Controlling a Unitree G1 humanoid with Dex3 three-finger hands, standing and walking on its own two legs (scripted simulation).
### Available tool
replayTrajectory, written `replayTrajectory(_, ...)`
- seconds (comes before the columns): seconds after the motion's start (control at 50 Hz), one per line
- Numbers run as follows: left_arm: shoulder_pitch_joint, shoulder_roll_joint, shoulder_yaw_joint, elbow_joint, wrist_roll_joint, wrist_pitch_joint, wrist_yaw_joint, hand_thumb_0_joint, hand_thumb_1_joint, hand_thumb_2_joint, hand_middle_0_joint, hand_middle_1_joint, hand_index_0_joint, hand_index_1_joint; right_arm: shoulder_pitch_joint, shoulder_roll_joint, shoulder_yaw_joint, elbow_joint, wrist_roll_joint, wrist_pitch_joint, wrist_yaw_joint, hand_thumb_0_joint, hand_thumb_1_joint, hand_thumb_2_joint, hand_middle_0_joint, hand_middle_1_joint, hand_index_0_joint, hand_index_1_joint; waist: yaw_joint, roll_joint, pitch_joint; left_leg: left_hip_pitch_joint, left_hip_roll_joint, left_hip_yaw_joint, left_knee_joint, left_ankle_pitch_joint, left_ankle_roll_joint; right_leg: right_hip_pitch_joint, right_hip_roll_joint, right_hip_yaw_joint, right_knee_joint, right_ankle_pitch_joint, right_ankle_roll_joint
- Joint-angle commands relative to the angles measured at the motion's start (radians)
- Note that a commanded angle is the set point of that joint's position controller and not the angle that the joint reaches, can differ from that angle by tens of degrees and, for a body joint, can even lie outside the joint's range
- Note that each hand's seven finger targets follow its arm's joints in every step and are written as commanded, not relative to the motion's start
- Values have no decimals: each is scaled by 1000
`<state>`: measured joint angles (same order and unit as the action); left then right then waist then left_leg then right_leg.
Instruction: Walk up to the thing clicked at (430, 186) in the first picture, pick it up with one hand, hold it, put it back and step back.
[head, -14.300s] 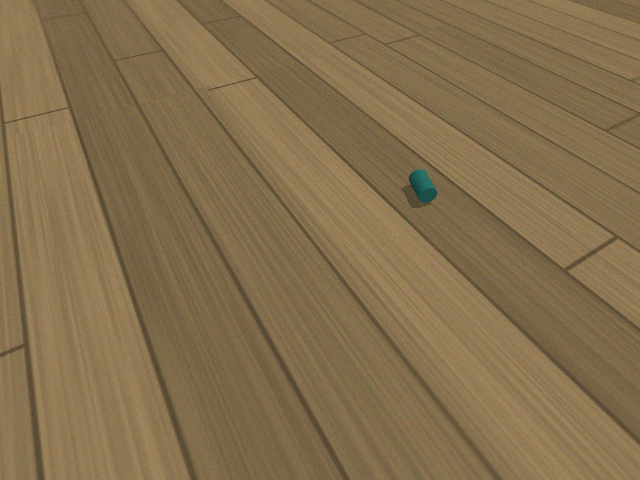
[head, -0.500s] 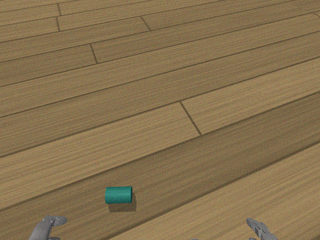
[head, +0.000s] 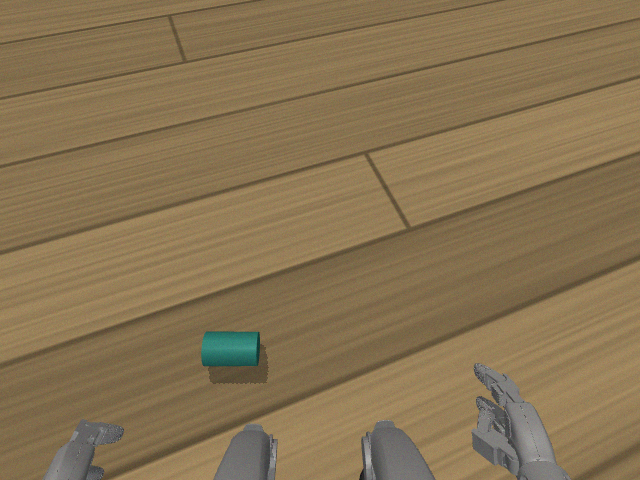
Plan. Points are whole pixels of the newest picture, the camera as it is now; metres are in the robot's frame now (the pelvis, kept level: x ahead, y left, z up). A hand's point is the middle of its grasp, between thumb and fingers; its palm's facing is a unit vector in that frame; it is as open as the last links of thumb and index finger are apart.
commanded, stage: rise first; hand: left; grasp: from above
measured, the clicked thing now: (231, 348) +0.43 +0.21 -0.63
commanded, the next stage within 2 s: approach in 1.90 s
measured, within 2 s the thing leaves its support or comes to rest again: neither
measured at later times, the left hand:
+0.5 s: hand (153, 424) +0.22 +0.27 -0.30, palm faces -0.43 -0.47 -0.77, open 14.0 cm
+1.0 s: hand (178, 378) +0.32 +0.28 -0.42, palm faces -0.47 -0.13 -0.87, open 13.9 cm
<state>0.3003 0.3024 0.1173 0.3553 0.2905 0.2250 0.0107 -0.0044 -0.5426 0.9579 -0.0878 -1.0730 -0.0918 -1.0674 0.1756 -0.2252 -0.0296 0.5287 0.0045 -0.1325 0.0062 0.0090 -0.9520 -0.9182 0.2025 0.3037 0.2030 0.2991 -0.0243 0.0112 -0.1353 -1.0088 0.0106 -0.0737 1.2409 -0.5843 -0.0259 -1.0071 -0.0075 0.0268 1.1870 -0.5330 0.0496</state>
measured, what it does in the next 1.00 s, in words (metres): lowers itself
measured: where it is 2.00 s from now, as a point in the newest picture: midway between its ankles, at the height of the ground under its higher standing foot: outside the picture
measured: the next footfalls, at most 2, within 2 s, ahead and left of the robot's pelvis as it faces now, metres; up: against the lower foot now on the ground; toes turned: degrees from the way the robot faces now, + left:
none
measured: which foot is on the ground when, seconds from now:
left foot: down 0.00-1.00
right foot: down 0.00-1.00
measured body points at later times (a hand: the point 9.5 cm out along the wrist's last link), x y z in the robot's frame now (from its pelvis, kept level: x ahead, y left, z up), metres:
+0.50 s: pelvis -0.05 -0.01 -0.16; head +0.13 +0.00 +0.25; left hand +0.24 +0.29 -0.25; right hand +0.15 -0.28 -0.27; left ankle +0.00 +0.13 -0.63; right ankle +0.02 -0.15 -0.63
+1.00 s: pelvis -0.09 +0.00 -0.28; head +0.12 +0.04 +0.12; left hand +0.34 +0.28 -0.37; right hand -0.02 -0.29 -0.40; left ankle +0.00 +0.13 -0.63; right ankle +0.02 -0.15 -0.63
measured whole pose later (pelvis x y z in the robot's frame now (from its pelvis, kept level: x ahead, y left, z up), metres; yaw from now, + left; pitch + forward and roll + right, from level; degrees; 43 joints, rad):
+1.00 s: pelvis -0.09 +0.00 -0.28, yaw -3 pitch +33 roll -6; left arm -0.67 0.62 0.10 1.14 1.11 -0.28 0.25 0.00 -0.48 1.00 -0.11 -0.98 -0.11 -0.98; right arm 0.17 -0.29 -0.03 0.73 -0.05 -0.05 0.09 0.01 -0.90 -0.90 0.20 0.30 0.20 0.30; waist -0.12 0.02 -0.12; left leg -2.11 -0.06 -0.14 2.22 -0.68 -0.05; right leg -2.09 0.02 0.03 2.13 -0.63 0.06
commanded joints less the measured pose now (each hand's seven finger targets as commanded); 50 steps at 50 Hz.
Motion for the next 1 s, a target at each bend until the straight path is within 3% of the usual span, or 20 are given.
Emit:
replayTrajectory(0.0,82,168,70,-172,20,-23,17,0,-573,928,-96,-1077,-107,-1063,8,-153,-69,-148,6,-58,-13,0,-971,-920,200,300,200,300,5,49,-299,144,-5,38,-123,374,23,135,20,-70,-69,281,-67)
replayTrajectory(0.06,64,181,72,-195,26,-23,16,0,-584,940,-96,-1066,-101,-1058,1,-161,-70,-153,7,-63,-6,0,-965,-918,200,300,200,300,-4,53,-300,100,-6,33,-97,335,22,95,20,-68,-35,253,-67)
replayTrajectory(0.14,-100,220,58,-82,101,-74,17,0,-578,933,-101,-1057,-107,-1048,-19,-168,-66,-131,7,-79,-5,0,-971,-920,200,300,200,300,-38,26,-240,-44,-15,38,2,209,33,-52,18,-60,37,154,-66)
replayTrajectory(0.18,-160,260,87,-2,143,-123,23,0,-589,949,-100,-1038,-99,-1036,-30,-173,-64,-115,4,-88,-1,0,-968,-919,200,300,200,300,-29,28,-237,-127,-19,44,58,136,35,-120,13,-50,84,90,-66)
replayTrajectory(0.26,-274,250,23,19,231,-237,39,0,-537,940,-99,-1045,-106,-1035,-32,-189,-78,-87,-1,-108,7,0,-941,-910,201,300,200,300,-38,59,-367,-195,-29,62,180,129,34,-219,16,-37,201,99,-63)
replayTrajectory(0.34,-399,354,75,85,317,-337,85,0,-520,927,-163,-988,-159,-991,-40,-219,-90,-44,-2,-113,13,0,-954,-915,201,300,200,300,-16,88,-460,-285,-28,50,282,123,29,-340,15,-39,334,95,-68)
replayTrajectory(0.42,-472,415,105,195,425,-358,142,0,-532,956,-121,-1030,-124,-1027,-22,-234,-95,2,-1,-89,17,0,-941,-911,201,300,200,300,5,106,-540,-348,-33,56,378,202,22,-409,13,-51,443,155,-74)
replayTrajectory(0.5,-704,435,79,228,491,-358,176,0,-534,962,-128,-1038,-132,-1035,17,-241,-104,46,-5,-71,22,0,-948,-914,201,300,200,300,-24,78,-639,-430,-40,71,480,207,32,-431,14,-52,496,180,-66)
replayTrajectory(0.52,-746,477,98,242,505,-358,183,0,-521,964,-133,-1016,-133,-1017,23,-246,-106,54,-9,-64,24,0,-933,-911,201,300,200,300,-14,59,-666,-449,-40,73,501,199,35,-423,14,-53,509,175,-65)
replayTrajectory(0.56,-818,482,79,311,536,-360,183,0,-523,977,-123,-1022,-123,-1023,36,-247,-105,68,-14,-53,28,0,-928,-910,200,300,200,300,-27,42,-666,-512,-41,76,535,150,41,-450,15,-58,528,128,-63)
replayTrajectory(0.6,-897,529,88,376,568,-374,180,0,-510,983,-111,-1025,-111,-1025,47,-251,-109,78,-18,-40,29,0,-910,-906,200,300,200,300,-23,30,-690,-553,-43,79,560,94,46,-469,17,-65,545,63,-62)
replayTrajectory(0.66,-959,516,59,439,596,-393,167,0,-499,985,-108,-1020,-111,-1020,60,-252,-109,87,-25,-22,35,0,-905,-904,200,300,200,300,-35,13,-670,-610,-47,79,589,29,51,-516,19,-75,562,-7,-61)
replayTrajectory(0.68,-976,549,70,470,612,-401,167,0,-475,976,-104,-1020,-108,-1016,64,-250,-108,91,-26,-16,35,0,-887,-900,199,300,200,300,-32,19,-668,-620,-47,84,601,30,51,-515,20,-77,571,-11,-62)
replayTrajectory(0.7,-1013,539,53,487,627,-412,165,0,-480,981,-90,-1030,-98,-1023,71,-255,-108,93,-29,-10,36,0,-889,-900,200,300,200,300,-47,19,-651,-648,-50,82,610,-3,53,-545,22,-80,580,-42,-62)
replayTrajectory(0.78,-1082,572,51,560,691,-459,177,0,-494,993,-85,-1015,-92,-1008,87,-249,-92,109,-34,17,47,0,-894,-900,200,300,200,300,-59,27,-594,-728,-59,82,651,-45,57,-604,27,-90,618,-94,-65)
replayTrajectory(0.8,-1102,584,64,564,700,-471,189,0,-501,1003,-93,-989,-93,-990,91,-251,-87,114,-38,24,51,0,-895,-901,200,300,200,300,-55,44,-594,-709,-58,74,654,-32,55,-632,27,-98,636,-79,-68)
replayTrajectory(0.84,-1154,592,49,595,745,-495,215,0,-519,1024,-81,-974,-77,-979,97,-256,-82,122,-42,38,56,0,-894,-900,200,299,200,299,-74,65,-583,-716,-61,67,673,-44,55,-681,29,-106,661,-84,-72)
replayTrajectory(0.88,-1180,594,45,634,789,-512,248,0,-514,1017,-92,-960,-87,-965,108,-258,-75,135,-49,52,64,0,-896,-900,200,299,200,299,-73,106,-574,-701,-62,60,678,-27,47,-729,28,-118,695,-68,-78)
replayTrajectory(0.92,-1243,632,58,648,825,-522,288,0,-505,1012,-92,-944,-87,-949,111,-268,-71,140,-57,64,72,0,-892,-898,200,299,200,299,-87,133,-573,-699,-62,56,689,-50,48,-777,28,-125,710,-83,-79)
replayTrajectory(0.98,-1306,597,23,691,872,-523,330,0,-501,1006,-113,-909,-101,-921,118,-272,-68,157,-68,74,80,0,-895,-899,200,299,200,299,-112,183,-572,-667,-60,48,695,-54,41,-848,24,-137,739,-75,-80)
